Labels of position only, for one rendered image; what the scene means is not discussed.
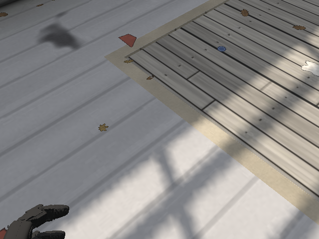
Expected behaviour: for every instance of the robot left hand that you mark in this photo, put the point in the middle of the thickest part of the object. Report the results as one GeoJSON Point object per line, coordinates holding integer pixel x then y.
{"type": "Point", "coordinates": [22, 228]}

